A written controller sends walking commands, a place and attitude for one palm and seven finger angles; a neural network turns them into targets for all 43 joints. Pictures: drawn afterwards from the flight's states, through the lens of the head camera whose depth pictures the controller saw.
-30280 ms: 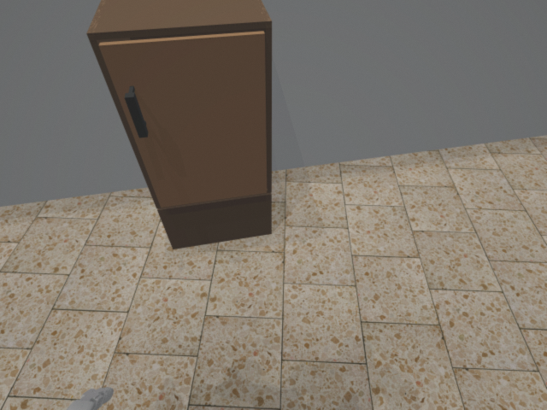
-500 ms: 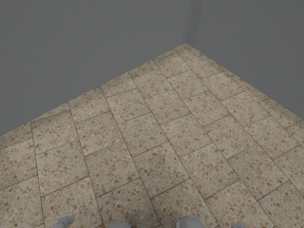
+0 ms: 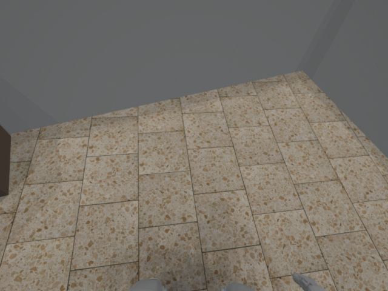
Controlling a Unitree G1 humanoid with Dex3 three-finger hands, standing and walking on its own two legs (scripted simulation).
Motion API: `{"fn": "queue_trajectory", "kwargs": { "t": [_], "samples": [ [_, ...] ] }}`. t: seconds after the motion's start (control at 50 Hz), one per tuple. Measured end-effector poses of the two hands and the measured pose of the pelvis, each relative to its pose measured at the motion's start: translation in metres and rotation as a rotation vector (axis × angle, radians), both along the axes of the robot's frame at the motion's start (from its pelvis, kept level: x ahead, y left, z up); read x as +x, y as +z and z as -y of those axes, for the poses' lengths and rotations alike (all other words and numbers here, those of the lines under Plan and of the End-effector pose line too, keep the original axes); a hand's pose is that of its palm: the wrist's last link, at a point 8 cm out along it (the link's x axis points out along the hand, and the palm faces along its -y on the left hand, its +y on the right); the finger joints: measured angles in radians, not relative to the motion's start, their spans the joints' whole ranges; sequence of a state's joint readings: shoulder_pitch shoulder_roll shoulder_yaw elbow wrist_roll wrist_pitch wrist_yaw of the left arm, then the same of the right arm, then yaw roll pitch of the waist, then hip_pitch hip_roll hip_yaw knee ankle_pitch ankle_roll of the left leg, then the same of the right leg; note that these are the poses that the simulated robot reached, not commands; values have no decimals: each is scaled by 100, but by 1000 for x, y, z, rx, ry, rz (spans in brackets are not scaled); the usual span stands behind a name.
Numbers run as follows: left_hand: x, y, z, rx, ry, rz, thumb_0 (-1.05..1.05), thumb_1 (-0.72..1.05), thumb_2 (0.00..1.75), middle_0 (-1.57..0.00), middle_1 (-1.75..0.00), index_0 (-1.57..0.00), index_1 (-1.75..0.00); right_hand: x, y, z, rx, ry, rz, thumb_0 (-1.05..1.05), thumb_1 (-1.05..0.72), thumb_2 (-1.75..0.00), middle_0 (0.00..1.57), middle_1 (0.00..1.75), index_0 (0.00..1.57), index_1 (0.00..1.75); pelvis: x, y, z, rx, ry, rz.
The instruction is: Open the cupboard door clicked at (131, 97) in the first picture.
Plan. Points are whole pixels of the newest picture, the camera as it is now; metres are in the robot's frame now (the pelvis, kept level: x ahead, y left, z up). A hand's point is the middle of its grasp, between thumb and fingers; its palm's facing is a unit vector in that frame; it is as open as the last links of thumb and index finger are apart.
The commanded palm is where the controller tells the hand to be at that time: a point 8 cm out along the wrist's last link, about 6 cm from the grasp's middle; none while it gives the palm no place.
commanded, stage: turn to face it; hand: left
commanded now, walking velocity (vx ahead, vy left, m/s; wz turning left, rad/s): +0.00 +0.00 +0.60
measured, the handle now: out of the picture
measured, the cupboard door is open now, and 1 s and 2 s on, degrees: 42 42 42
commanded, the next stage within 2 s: take the last steps up to it in 1.74 s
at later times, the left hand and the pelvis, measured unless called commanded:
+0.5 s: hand out of the picture +0.04 +0.18 -0.14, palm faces +0.27 -0.93 -0.27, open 7.4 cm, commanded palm none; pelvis +0.01 -0.04 +0.02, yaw +17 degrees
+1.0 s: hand out of the picture +0.00 +0.21 -0.14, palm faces +0.54 -0.79 -0.30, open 7.4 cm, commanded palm none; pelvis +0.02 -0.04 +0.01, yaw +34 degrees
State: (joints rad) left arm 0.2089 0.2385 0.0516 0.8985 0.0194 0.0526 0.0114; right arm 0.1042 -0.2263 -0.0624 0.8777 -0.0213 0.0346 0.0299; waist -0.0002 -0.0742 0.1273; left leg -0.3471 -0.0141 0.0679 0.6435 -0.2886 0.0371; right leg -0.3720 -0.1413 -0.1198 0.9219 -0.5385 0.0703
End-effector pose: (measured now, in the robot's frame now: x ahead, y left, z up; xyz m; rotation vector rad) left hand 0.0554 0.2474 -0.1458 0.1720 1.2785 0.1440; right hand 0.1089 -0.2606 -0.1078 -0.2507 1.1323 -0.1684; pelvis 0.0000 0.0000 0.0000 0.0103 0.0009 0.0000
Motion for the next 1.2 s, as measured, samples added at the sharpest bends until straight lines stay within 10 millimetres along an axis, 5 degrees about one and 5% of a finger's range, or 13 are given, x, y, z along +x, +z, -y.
{"fn": "queue_trajectory", "kwargs": {
  "t": [0.18, 0.34, 0.5, 0.6, 0.72, 0.94, 1.06, 1.2],
  "samples": [
    [7, 29, -17, 48, 86, 82, 1, 91, 89, -20, -29, -20, -30, -5, 5, -10, 7, 77, -61, 0, -91, -90, 20, 30, 20, 30, -3, 16, 5, -34, 98, -18],
    [7, 42, 0, 119, 138, 168, 1, 91, 89, -20, -29, -20, -30, -3, -20, 15, 49, 109, -122, 0, -91, -90, 20, 30, 20, 30, -1, 6, 35, -12, 189, -30],
    [-37, 40, 29, 76, 246, 96, 1, 91, 89, -20, -29, -20, -30, 32, -10, 16, 38, 202, -137, 0, -91, -90, 20, 30, 20, 30, 6, 17, 40, 12, 303, -5],
    [-70, 21, 32, 19, 332, 56, 1, 91, 89, -20, -30, -21, -30, 70, -2, -10, 11, 312, -92, 0, -91, -90, 19, 30, 20, 30, 7, 11, 31, 16, 368, -3],
    [-106, -1, 14, 8, 431, -15, 1, 91, 89, -20, -29, -21, -30, 102, 1, -47, -17, 431, -1, 0, -91, -90, 19, 30, 20, 30, 3, 0, 18, -5, 434, -6],
    [-93, 38, -4, 107, 522, 100, 1, 91, 89, -20, -29, -20, -30, 105, -4, -55, 12, 522, -77, 0, -91, -90, 20, 30, 20, 30, 13, 14, 31, -38, 556, -15],
    [-93, 44, 17, 163, 575, 134, 1, 91, 89, -20, -29, -20, -30, 125, -23, -45, 34, 557, -123, 0, -91, -90, 20, 30, 20, 30, 27, 6, 48, -15, 636, -20],
    [-117, 39, 53, 93, 689, 80, 1, 91, 89, -20, -29, -20, -30, 155, -9, -64, 11, 654, -140, 0, -91, -90, 20, 30, 20, 30, 38, 16, 44, 16, 745, -19]
  ]
}}
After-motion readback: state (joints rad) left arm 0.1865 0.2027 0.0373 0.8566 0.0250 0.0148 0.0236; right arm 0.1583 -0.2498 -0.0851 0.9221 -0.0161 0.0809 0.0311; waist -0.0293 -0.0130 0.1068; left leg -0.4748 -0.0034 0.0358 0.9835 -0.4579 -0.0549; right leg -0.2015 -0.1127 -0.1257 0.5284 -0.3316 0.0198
